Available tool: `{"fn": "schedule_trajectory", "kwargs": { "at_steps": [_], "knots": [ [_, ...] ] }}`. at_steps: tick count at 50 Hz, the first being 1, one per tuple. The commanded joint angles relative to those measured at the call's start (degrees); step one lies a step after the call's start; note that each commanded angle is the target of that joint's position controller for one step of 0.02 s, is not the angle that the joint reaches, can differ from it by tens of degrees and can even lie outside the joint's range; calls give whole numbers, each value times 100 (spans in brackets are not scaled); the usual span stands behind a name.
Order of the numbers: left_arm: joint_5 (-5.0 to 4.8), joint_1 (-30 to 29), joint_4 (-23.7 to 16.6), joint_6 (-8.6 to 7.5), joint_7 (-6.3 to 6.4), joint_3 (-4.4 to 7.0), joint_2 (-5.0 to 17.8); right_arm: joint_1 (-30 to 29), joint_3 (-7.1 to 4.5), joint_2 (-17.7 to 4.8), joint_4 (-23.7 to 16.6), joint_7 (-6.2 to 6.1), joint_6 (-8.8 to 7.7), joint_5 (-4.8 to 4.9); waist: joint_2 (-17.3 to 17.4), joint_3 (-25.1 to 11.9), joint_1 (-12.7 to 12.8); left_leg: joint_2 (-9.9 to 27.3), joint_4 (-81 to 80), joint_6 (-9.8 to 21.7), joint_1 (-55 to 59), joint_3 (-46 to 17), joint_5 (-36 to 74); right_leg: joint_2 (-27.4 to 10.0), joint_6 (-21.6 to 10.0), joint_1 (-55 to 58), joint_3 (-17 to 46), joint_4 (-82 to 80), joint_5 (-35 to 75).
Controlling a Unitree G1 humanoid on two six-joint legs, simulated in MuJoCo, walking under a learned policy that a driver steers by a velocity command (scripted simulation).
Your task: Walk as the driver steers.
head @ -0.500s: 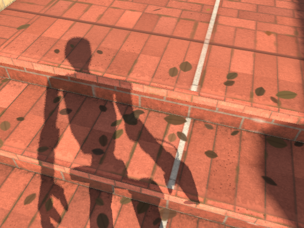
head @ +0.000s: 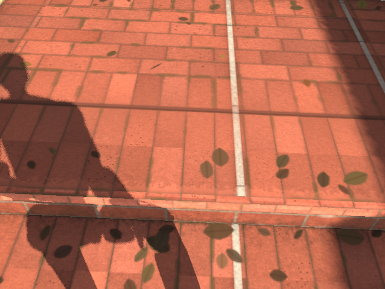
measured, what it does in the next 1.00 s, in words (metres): climbs, turning right: right foot 0.16 m higher, then left foot 0.16 m higher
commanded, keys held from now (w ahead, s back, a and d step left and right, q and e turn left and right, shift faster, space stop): w+e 0.68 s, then w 0.32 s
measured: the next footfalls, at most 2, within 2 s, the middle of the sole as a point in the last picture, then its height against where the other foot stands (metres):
right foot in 0.32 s outside the picture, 0.16 m higher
left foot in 0.88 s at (214, 154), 0.16 m higher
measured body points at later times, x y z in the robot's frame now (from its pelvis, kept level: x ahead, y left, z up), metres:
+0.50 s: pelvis +0.33 -0.03 +0.11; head +0.36 -0.01 +0.56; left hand +0.51 +0.19 -0.02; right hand +0.44 -0.31 +0.04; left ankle +0.27 +0.13 -0.39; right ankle +0.38 -0.06 -0.55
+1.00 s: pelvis +0.69 -0.07 +0.26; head +0.70 -0.09 +0.71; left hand +0.87 +0.14 +0.14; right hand +0.73 -0.35 +0.14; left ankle +0.79 -0.03 -0.39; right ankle +0.51 -0.10 -0.29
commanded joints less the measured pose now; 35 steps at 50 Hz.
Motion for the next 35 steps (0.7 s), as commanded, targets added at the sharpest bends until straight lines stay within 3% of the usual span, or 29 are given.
{"fn": "schedule_trajectory", "kwargs": {
  "at_steps": [1,2,3,5,7,9,10,11,12,13,14,15,16,17,18,19,20,21,22,23,24,25,26,27,29,31,33,34,35],
  "knots": [
    [44,323,27,154,37,72,-15,175,-40,-326,-283,-111,-325,-30,360,12,-11,1653,-2560,649,1083,-1461,1303,38,-47,-1024,90,1905,-273],
    [42,238,-10,160,92,14,-218,498,-38,-289,-207,-92,-313,-51,47,122,-35,1544,-2570,525,1623,-1301,1137,4,-195,-1703,288,2236,-788],
    [-33,-234,-220,174,92,-54,-380,659,-67,-421,-133,-46,-282,-95,172,270,-80,1378,-2657,425,1777,-1156,1128,87,-336,-2024,212,2161,-1313],
    [-6,-822,-442,203,65,-74,-261,860,-44,-357,-91,-40,-241,-140,168,571,-117,1168,-2910,285,1885,-778,921,138,-421,-2226,64,1620,-1446],
    [29,-1020,-542,284,128,-99,-311,1204,-19,-375,-6,-73,-227,-171,556,685,-182,1303,-2869,378,2555,-735,1388,168,-424,-3040,-140,2282,-2023],
    [20,-1864,-994,299,198,-254,-529,1459,13,-476,118,-133,-232,-191,681,1006,-318,1432,-3150,326,2933,-495,2434,54,-424,-3658,-411,2324,-2806],
    [-42,-2157,-1241,283,179,-372,-623,1562,51,-334,202,-161,-161,-145,588,1109,-170,1207,-3367,118,2809,-222,2404,-179,-452,-3515,-611,1492,-2901],
    [-54,-2308,-1365,282,163,-391,-530,1599,83,-251,259,-227,-112,-121,709,1136,-206,1075,-3577,134,2697,-86,2437,-195,-436,-3204,-844,927,-3003],
    [-95,-1996,-1350,329,-29,-470,-495,1274,87,-404,159,-327,-33,31,721,941,7,860,-3977,268,2050,376,3101,-420,-538,-1716,-1346,-570,-2643],
    [-70,-1714,-1236,358,-127,-480,-471,974,94,-466,18,-394,-14,142,609,677,53,725,-3892,371,1483,613,4976,-158,-600,-5,-1723,-1638,-2448],
    [-75,-1161,-986,373,-163,-376,-303,857,64,-817,-232,-459,-12,273,541,256,149,1008,-3178,483,1452,488,8839,411,-571,1258,-2201,-1927,-2566],
    [-150,-158,-803,388,-117,-262,-99,822,-91,-1460,-343,-438,-35,329,1161,-433,623,1339,-2022,501,1814,278,11369,639,-648,2143,-2160,-2099,-2517],
    [-237,917,-507,320,-84,-97,257,592,-187,-1839,-512,-265,-7,460,1591,-1167,966,1366,-557,559,2226,136,12047,928,-797,3008,-1808,-2747,-2740],
    [-227,1224,-524,288,-63,36,527,609,-223,-1924,-713,-148,-41,493,1824,-1700,1184,1226,1223,404,1637,-7,10775,834,-1049,4071,-437,-3594,-2854],
    [-262,1079,-527,302,6,278,1251,65,-119,-1195,-1319,84,-155,394,270,-1698,997,-117,4104,-111,-876,-299,4734,-516,-1835,5020,2954,-5402,-3859],
    [-157,677,-648,399,21,447,1569,-556,-233,-1229,-1740,230,-255,185,112,-2179,773,-930,5904,-249,-1662,-1723,1496,-1097,-1898,5157,5533,-7109,-3757],
    [-109,470,-611,368,30,417,1486,-736,-166,-729,-2107,276,-246,71,470,-1948,423,-624,6282,-138,-2105,-2306,1742,-1122,-1610,4869,5459,-7392,-4353],
    [-159,573,-325,248,32,344,1158,-815,-56,-468,-2130,174,-194,6,1006,-1178,260,-502,6157,-65,-2307,-2267,1886,-1084,-1383,4142,4960,-7296,-4036],
    [-85,506,-150,129,79,234,712,-797,6,-200,-2211,24,-134,-18,1050,-388,-12,-500,6524,-20,-2530,-2178,1836,-828,-1335,3232,4435,-6935,-3456],
    [-6,395,0,26,107,143,454,-806,91,-85,-2314,-77,-89,-95,1023,-37,-260,-430,6615,14,-2777,-2235,1373,-522,-1301,2696,3717,-6773,-2710],
    [77,481,123,-60,113,108,403,-720,157,-8,-2424,-124,-33,-112,620,-76,-302,-519,7332,75,-3198,-2188,959,-550,-1348,2721,3455,-6893,-2168],
    [43,691,297,-151,103,93,503,-770,298,185,-2568,-190,58,-212,607,-40,-435,-343,7247,95,-3446,-2274,887,-432,-1233,2675,2882,-6766,-1411],
    [-13,1058,567,-226,64,62,516,-998,364,236,-2647,-219,132,-210,523,-17,-373,-344,7388,119,-3864,-2171,665,-373,-1180,2840,2565,-6818,-1288],
    [-85,1015,516,-261,77,78,617,-989,381,138,-2629,-228,190,-231,644,86,-406,-109,6573,46,-3986,-2118,680,-312,-1093,2867,2240,-6897,-1340],
    [-144,1391,575,-397,16,17,618,-1525,374,-50,-2692,-244,263,-238,701,197,-207,10,6020,-25,-4254,-1769,1007,-193,-846,2985,2015,-7018,-157],
    [-66,2387,939,-480,25,39,680,-2348,500,434,-2924,-211,304,-215,24,-123,305,-234,8467,71,-6045,-1476,519,-599,-1068,4439,2677,-6932,207],
    [-40,2795,1057,-509,36,49,827,-3043,601,655,-3209,-195,271,-191,-10,127,448,-257,9029,249,-7155,-1545,-129,-727,-917,5016,2775,-7040,-301],
    [-46,2989,1159,-479,47,23,731,-3531,679,794,-3457,-159,264,-234,66,318,492,-257,8753,314,-7274,-1521,-230,-618,-790,4920,2712,-7155,-233],
    [-76,3015,1247,-430,47,-3,673,-3823,722,753,-3586,-103,286,-201,24,401,513,-284,7816,290,-6901,-1260,-352,-400,-650,4615,2376,-7502,-590]
  ]
}}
